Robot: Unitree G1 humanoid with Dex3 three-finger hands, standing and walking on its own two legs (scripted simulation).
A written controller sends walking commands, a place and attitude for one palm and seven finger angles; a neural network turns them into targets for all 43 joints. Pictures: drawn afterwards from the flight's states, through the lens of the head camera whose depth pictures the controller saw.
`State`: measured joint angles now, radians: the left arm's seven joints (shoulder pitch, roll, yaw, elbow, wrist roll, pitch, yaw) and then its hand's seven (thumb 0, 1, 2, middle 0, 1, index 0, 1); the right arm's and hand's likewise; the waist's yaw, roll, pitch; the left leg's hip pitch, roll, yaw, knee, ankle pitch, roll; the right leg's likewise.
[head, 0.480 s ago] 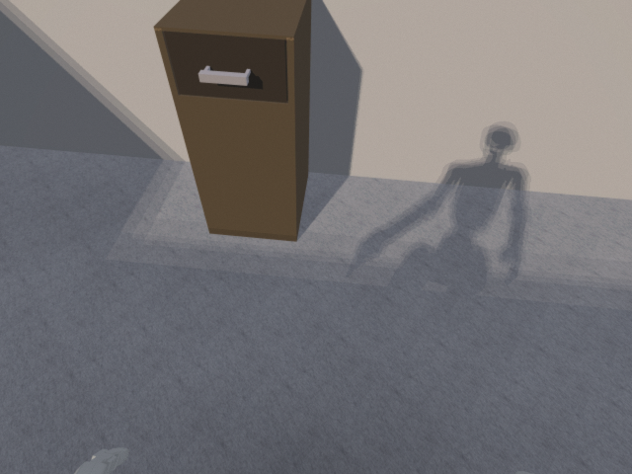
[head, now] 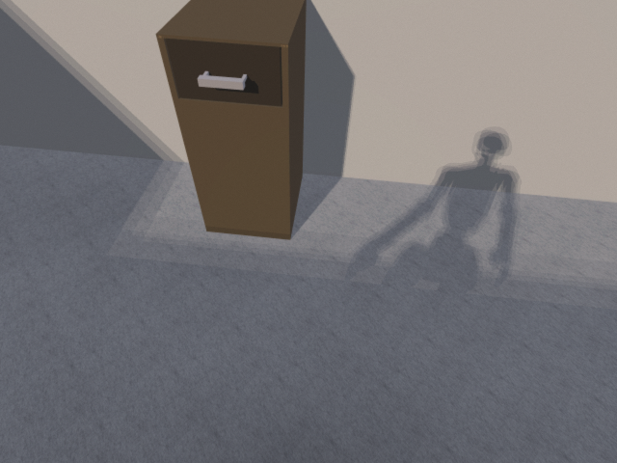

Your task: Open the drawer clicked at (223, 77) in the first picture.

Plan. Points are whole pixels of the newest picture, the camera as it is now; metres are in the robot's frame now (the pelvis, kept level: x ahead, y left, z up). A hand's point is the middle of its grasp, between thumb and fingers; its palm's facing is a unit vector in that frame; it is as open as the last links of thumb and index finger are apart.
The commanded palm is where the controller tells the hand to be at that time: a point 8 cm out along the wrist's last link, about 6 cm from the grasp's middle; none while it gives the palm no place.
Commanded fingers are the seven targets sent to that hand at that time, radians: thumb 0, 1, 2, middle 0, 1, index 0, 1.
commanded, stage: stand and wait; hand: left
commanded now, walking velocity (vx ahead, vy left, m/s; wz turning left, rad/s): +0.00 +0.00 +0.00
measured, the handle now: (223, 79) +1.10 +0.33 -0.04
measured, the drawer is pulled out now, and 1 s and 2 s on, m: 0.00 0.00 0.00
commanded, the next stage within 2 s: look at it before walking up in 0.58 s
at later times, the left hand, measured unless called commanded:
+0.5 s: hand out of the picture +0.06 +0.23 -0.15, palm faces -0.03 -0.94 -0.33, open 7.3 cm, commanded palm none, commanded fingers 0.00 0.90 0.90 -0.20 -0.30 -0.20 -0.30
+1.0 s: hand out of the picture +0.06 +0.23 -0.15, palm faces -0.03 -0.94 -0.33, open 7.3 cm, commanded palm none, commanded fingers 0.00 0.90 0.90 -0.20 -0.30 -0.20 -0.30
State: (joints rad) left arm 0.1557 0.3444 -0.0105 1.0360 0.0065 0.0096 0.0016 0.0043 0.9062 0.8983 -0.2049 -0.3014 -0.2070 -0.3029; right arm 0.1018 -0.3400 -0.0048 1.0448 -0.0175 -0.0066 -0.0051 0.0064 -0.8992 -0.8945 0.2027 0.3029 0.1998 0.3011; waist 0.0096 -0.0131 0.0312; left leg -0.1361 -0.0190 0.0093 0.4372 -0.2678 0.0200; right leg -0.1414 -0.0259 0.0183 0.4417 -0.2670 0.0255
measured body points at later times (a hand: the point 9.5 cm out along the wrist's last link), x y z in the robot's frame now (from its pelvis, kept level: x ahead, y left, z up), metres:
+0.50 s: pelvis -0.02 -0.01 +0.00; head -0.02 -0.01 +0.45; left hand +0.06 +0.28 -0.13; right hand +0.05 -0.31 -0.13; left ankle -0.02 +0.11 -0.74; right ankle -0.02 -0.14 -0.74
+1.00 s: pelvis -0.01 -0.02 +0.00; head -0.01 -0.02 +0.45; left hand +0.07 +0.28 -0.13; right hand +0.07 -0.31 -0.13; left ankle -0.02 +0.11 -0.74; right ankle -0.02 -0.14 -0.74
